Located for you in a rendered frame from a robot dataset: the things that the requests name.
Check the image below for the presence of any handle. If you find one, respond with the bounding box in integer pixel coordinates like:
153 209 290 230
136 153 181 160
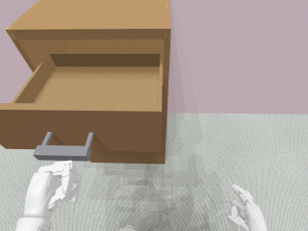
33 132 94 162

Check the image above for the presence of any drawer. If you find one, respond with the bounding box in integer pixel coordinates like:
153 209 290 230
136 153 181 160
0 52 163 152

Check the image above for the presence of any left robot forearm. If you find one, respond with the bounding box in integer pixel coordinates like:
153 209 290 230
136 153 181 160
15 216 53 231

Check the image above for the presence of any robot right hand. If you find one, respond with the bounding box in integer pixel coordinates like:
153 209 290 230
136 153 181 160
228 184 268 231

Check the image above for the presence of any robot left hand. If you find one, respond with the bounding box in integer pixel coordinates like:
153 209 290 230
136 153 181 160
23 160 82 219

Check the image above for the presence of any cabinet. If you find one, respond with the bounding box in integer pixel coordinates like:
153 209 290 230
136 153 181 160
6 0 171 165

